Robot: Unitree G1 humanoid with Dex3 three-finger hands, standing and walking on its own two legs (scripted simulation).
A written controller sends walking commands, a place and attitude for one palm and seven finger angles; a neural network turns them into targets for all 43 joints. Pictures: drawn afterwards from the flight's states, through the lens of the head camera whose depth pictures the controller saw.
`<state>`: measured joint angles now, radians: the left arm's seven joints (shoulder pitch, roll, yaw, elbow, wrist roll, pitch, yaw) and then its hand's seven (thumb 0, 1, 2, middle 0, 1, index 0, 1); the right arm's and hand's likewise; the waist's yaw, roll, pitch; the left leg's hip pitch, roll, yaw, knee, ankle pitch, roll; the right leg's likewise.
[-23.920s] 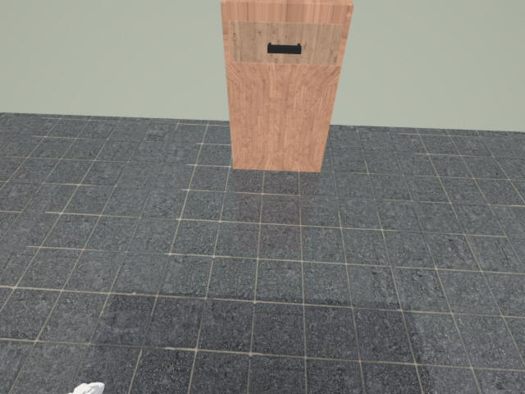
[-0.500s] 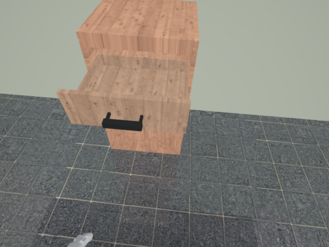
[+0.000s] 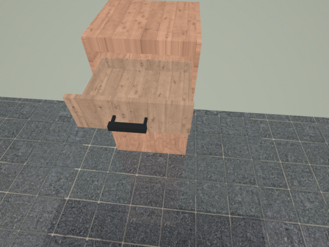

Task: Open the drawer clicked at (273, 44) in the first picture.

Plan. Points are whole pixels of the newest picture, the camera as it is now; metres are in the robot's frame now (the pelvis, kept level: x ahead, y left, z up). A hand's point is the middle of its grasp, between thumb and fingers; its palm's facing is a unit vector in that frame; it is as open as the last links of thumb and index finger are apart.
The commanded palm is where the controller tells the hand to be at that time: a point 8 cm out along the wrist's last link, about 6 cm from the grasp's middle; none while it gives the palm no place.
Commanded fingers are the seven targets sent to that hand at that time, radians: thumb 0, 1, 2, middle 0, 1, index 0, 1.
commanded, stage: let the arm hang, fingers relaxed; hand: left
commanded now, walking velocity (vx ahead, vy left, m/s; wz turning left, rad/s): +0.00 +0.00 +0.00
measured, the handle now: (128, 123) +0.52 +0.17 -0.07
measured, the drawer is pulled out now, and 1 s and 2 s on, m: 0.30 0.30 0.30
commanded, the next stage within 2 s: look to check the result in 0.36 s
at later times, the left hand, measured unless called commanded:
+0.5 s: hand out of the picture -0.01 +0.16 -0.18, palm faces +0.05 -0.98 -0.18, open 7.4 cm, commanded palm none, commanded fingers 0.00 0.90 0.90 -0.20 -0.30 -0.20 -0.30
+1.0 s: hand out of the picture +0.01 +0.16 -0.18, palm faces +0.05 -0.98 -0.19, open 7.4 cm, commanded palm none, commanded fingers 0.00 0.90 0.90 -0.20 -0.30 -0.20 -0.30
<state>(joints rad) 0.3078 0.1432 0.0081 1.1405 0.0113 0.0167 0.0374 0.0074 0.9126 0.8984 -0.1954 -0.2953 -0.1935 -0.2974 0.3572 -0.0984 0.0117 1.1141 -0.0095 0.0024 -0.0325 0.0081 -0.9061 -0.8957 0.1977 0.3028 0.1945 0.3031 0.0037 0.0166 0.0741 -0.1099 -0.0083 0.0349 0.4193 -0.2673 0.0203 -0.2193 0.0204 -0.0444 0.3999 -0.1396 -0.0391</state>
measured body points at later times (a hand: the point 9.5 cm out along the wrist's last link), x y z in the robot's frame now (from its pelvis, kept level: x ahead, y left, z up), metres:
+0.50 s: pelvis +0.01 +0.00 +0.00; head +0.03 +0.00 +0.45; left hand -0.01 +0.21 -0.16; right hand -0.04 -0.20 -0.16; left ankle -0.02 +0.11 -0.74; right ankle +0.05 -0.10 -0.74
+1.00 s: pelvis +0.02 -0.01 +0.00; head +0.04 -0.01 +0.45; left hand +0.01 +0.21 -0.16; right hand -0.01 -0.20 -0.16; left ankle -0.02 +0.11 -0.74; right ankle +0.05 -0.10 -0.74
